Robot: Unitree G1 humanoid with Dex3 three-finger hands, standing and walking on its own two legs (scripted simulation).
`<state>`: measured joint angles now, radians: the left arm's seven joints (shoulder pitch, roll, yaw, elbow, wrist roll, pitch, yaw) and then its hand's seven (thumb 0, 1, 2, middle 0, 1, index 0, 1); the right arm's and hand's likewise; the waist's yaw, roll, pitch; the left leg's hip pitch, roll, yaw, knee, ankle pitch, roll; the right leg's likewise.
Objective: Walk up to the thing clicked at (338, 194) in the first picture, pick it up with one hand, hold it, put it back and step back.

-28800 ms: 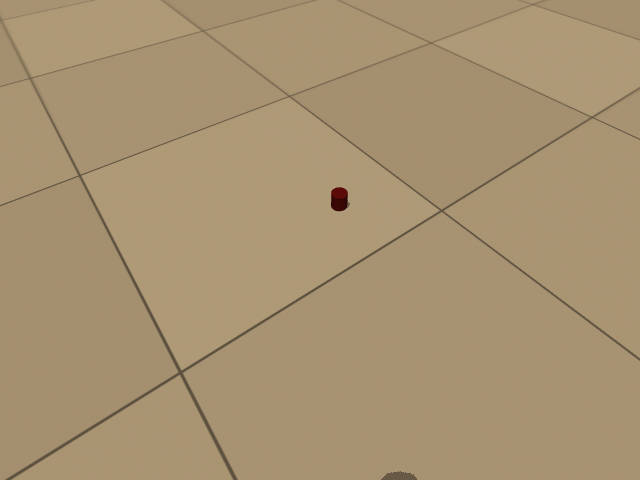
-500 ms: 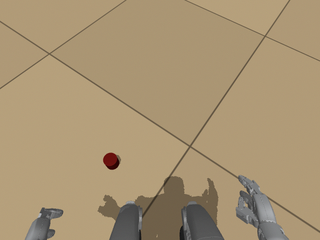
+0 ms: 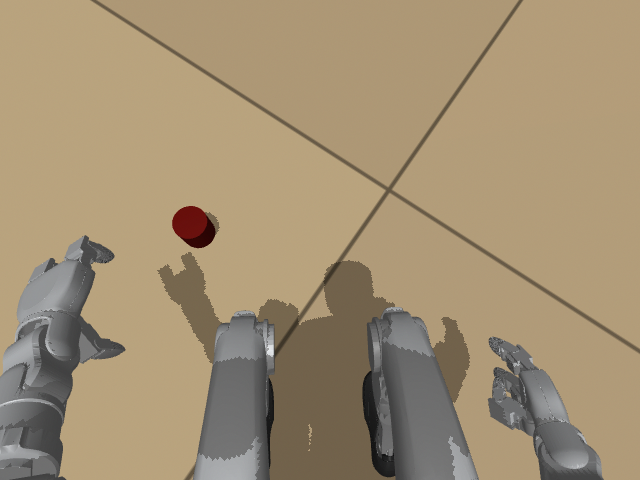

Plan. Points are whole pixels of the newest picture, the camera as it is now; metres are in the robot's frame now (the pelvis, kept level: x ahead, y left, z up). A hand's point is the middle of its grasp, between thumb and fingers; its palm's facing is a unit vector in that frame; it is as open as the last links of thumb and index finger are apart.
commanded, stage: rise first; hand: left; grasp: from above
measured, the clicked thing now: (194, 227) +0.53 +0.28 -0.44
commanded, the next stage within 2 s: none
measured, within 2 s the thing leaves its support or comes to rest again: neither
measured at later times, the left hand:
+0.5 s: hand (124, 262) +0.40 +0.33 -0.25, palm faces -0.45 -0.10 -0.89, open 14.0 cm
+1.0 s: hand (144, 242) +0.45 +0.32 -0.30, palm faces -0.45 -0.04 -0.89, open 14.0 cm
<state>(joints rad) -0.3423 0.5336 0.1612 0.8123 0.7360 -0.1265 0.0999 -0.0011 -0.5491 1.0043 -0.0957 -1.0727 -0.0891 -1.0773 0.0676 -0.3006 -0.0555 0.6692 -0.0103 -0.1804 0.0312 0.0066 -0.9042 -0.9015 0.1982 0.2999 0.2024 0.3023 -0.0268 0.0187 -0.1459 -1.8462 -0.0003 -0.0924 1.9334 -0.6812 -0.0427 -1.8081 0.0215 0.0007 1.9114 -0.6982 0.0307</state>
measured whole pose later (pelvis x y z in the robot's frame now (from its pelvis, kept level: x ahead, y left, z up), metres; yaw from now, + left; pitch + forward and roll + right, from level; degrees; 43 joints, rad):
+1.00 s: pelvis -0.01 +0.02 -0.13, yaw -6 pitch +35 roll -10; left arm -0.92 0.84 0.17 1.39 1.31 -0.30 0.35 0.00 -0.51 0.99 -0.11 -0.99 -0.10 -0.99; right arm 0.13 -0.26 0.05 0.72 -0.14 -0.01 0.13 0.00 -0.91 -0.90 0.20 0.30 0.20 0.30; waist -0.21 -0.03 -0.05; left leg -2.29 -0.03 -0.16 2.37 -0.70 -0.02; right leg -2.19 0.04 -0.04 2.27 -0.71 0.07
